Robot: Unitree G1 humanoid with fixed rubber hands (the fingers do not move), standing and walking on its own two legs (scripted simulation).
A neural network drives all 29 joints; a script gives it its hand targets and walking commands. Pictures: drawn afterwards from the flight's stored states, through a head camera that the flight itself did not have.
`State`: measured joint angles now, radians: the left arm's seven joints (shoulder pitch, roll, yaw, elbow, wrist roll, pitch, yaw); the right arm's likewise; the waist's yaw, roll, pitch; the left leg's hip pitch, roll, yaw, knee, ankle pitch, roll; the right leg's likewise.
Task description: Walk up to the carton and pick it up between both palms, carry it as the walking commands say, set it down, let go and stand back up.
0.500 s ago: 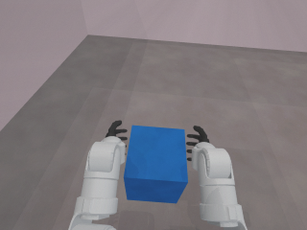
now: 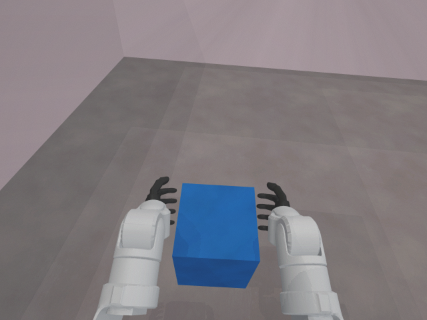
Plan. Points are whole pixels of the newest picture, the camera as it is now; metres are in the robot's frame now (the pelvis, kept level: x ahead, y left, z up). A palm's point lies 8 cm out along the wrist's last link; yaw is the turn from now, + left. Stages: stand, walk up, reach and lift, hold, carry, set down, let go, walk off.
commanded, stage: carry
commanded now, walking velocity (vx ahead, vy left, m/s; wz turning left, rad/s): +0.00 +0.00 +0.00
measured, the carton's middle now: (215, 237) +0.31 +0.00 -0.03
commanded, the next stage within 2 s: hold in 1.10 s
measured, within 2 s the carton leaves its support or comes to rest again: neither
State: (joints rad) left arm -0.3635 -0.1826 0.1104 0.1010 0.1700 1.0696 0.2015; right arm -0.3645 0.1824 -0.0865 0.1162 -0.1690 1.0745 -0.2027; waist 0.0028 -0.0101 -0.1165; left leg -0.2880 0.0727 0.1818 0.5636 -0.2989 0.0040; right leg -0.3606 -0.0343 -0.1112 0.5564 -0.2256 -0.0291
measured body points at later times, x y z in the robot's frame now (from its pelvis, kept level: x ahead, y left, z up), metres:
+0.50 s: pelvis -0.03 +0.02 +0.00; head -0.06 +0.02 +0.45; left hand +0.28 +0.14 +0.06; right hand +0.29 -0.10 +0.06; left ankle +0.00 +0.11 -0.73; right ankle +0.04 -0.10 -0.73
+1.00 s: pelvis -0.03 +0.03 +0.00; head -0.06 +0.04 +0.45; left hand +0.28 +0.16 +0.06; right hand +0.28 -0.08 +0.06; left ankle +0.00 +0.11 -0.73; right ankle +0.04 -0.10 -0.73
